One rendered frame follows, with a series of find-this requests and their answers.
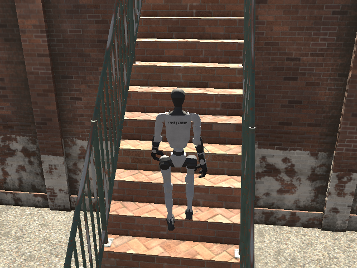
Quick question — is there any robot right hand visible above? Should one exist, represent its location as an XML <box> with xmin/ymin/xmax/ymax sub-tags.
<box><xmin>194</xmin><ymin>163</ymin><xmax>208</xmax><ymax>178</ymax></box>

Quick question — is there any right robot forearm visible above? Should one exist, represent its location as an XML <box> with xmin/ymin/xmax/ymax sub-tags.
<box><xmin>195</xmin><ymin>137</ymin><xmax>206</xmax><ymax>165</ymax></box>

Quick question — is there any left robot forearm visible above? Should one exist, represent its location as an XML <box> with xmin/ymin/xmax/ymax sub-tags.
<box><xmin>152</xmin><ymin>135</ymin><xmax>160</xmax><ymax>153</ymax></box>

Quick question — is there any right robot shin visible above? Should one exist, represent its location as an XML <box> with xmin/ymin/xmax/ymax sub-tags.
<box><xmin>186</xmin><ymin>175</ymin><xmax>194</xmax><ymax>212</ymax></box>

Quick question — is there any robot right upper arm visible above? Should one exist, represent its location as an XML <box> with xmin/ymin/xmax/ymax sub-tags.
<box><xmin>190</xmin><ymin>113</ymin><xmax>201</xmax><ymax>145</ymax></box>

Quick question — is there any left robot shin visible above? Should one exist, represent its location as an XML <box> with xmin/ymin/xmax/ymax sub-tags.
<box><xmin>163</xmin><ymin>183</ymin><xmax>173</xmax><ymax>223</ymax></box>

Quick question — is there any robot left hand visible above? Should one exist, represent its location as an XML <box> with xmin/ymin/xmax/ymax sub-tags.
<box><xmin>151</xmin><ymin>151</ymin><xmax>164</xmax><ymax>161</ymax></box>

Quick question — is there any robot shin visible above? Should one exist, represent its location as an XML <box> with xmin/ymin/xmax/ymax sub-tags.
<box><xmin>186</xmin><ymin>175</ymin><xmax>194</xmax><ymax>212</ymax></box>
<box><xmin>163</xmin><ymin>183</ymin><xmax>173</xmax><ymax>223</ymax></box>

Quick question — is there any robot left upper arm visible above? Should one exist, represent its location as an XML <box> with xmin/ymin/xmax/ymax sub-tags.
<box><xmin>154</xmin><ymin>112</ymin><xmax>167</xmax><ymax>142</ymax></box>

